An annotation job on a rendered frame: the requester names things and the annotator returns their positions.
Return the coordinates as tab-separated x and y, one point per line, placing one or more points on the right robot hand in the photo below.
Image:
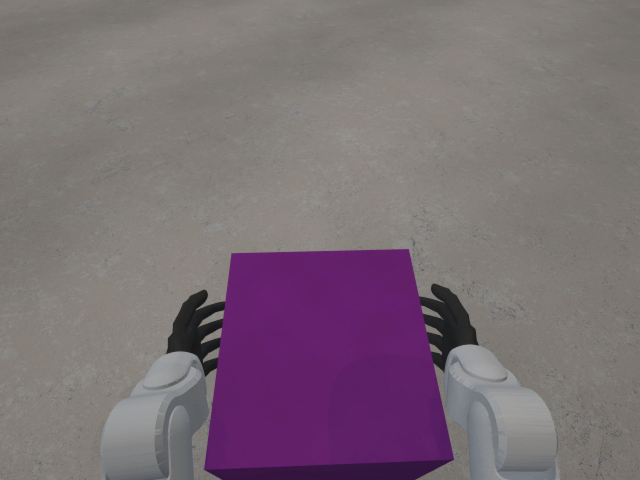
454	326

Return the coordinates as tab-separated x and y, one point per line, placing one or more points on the robot left forearm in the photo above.
149	435

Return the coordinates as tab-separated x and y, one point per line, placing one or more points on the left robot hand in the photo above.
187	336

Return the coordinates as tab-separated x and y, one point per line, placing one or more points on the robot right forearm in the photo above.
511	432

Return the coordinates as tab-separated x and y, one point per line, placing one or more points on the carton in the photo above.
325	371

